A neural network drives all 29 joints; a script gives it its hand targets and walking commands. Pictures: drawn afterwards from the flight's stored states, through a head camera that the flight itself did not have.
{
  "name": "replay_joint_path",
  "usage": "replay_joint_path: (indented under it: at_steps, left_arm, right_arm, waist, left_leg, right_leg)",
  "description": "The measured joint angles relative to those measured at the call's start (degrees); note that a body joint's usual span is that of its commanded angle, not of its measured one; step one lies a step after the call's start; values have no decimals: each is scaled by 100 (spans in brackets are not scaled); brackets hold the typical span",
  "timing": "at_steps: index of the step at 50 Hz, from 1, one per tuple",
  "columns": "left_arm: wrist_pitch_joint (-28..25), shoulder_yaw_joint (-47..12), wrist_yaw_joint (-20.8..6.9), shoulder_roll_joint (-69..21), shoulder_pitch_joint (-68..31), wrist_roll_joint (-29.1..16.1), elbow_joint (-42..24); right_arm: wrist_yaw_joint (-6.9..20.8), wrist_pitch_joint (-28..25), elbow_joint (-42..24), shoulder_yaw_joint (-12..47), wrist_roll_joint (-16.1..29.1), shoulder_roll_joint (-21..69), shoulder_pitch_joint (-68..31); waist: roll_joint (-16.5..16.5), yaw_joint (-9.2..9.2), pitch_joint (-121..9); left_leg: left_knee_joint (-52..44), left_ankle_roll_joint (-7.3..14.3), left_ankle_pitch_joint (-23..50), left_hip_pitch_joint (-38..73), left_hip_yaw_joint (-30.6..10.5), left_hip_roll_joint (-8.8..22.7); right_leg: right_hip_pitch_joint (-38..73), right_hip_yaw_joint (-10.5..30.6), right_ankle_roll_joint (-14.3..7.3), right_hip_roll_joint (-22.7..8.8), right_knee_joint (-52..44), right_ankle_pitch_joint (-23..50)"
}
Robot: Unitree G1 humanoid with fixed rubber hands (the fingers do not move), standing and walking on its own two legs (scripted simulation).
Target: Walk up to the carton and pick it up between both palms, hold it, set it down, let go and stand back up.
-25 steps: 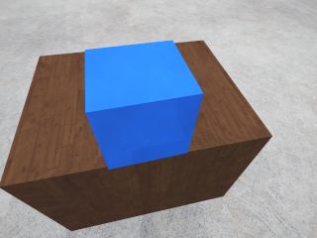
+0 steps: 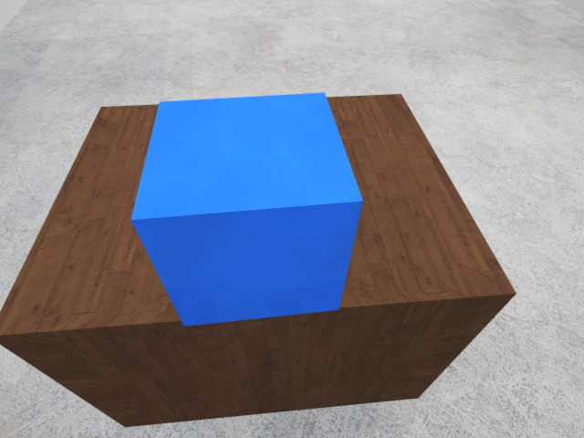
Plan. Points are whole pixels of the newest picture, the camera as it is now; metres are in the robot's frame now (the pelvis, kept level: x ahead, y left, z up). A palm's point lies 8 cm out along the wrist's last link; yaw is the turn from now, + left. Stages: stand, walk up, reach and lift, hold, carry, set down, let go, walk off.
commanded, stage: walk up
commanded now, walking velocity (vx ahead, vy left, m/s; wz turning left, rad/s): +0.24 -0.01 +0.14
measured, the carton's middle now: (253, 210) +0.47 +0.06 +0.03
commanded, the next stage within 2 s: stand in 1.52 s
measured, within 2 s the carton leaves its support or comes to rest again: neither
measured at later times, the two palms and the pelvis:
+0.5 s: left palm out of the picture +0.05 +0.24 -0.15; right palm out of the picture +0.14 -0.20 -0.14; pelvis +0.10 +0.03 +0.00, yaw -1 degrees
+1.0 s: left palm out of the picture +0.01 +0.25 -0.11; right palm out of the picture +0.08 -0.24 -0.14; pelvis +0.05 +0.01 +0.02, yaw +0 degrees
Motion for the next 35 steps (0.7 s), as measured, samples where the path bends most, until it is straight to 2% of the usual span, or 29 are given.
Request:
replay_joint_path:
  at_steps: [2,4,8,10,15,17,20,21,23,28,35]
  left_arm:
    - [-48,-41,-23,-83,306,39,33]
    - [-126,-98,-53,-185,584,39,89]
    - [-276,-226,-58,-411,998,31,245]
    - [-301,-300,-24,-519,1148,23,339]
    - [-289,-464,67,-720,1245,-1,511]
    - [-257,-453,108,-688,1206,-31,499]
    - [-136,-356,182,-513,821,-101,299]
    - [-76,-307,190,-464,684,-106,246]
    - [85,-249,170,-385,444,-66,208]
    - [322,-240,114,-359,-250,3,-2]
    - [454,-224,165,-319,-833,-58,-130]
  right_arm:
    - [94,-48,-78,9,3,-22,-213]
    - [182,-129,-159,19,3,-50,-503]
    - [232,-130,-221,19,93,-57,-1077]
    - [213,-76,-215,43,170,6,-1325]
    - [143,-79,-248,188,265,337,-1753]
    - [93,-114,-246,222,246,419,-1713]
    - [33,-121,-254,184,219,349,-1564]
    - [27,-112,-218,196,230,317,-1487]
    - [29,-89,-143,247,199,313,-1289]
    - [-79,-8,-14,277,131,207,-924]
    - [-146,88,-124,238,88,65,-826]
  waist:
    - [-79,140,-51]
    - [-95,265,-11]
    - [-58,458,189]
    - [-67,489,307]
    - [-123,482,652]
    - [-114,456,703]
    - [-159,468,879]
    - [-166,450,886]
    - [-199,349,791]
    - [-116,216,593]
    - [11,120,569]
  left_leg:
    - [785,16,255,-384,341,-44]
    - [1172,-3,683,-676,593,-27]
    - [1290,-133,1110,-984,876,-89]
    - [991,-148,1203,-971,975,-205]
    - [-680,3,1562,-335,1115,-509]
    - [-1439,111,2145,113,1199,-524]
    - [-1449,463,1556,313,1212,-563]
    - [-1365,521,1412,331,1225,-559]
    - [-1410,505,1369,419,1224,-544]
    - [-1670,580,1507,473,1178,-598]
    - [-1695,570,1659,287,1216,-563]
  right_leg:
    - [226,1,-80,-68,-270,-64]
    - [473,23,-68,-122,-616,42]
    - [801,114,-29,-250,-974,100]
    - [944,141,16,-331,-1079,83]
    - [1089,160,62,-300,-865,-187]
    - [1023,127,92,-220,-453,-456]
    - [277,118,152,-308,1441,-1199]
    - [9,199,132,-306,2043,-1442]
    - [-349,337,110,-288,2580,-1536]
    - [-710,353,179,-403,2368,-1302]
    - [-775,285,228,-200,2098,-1322]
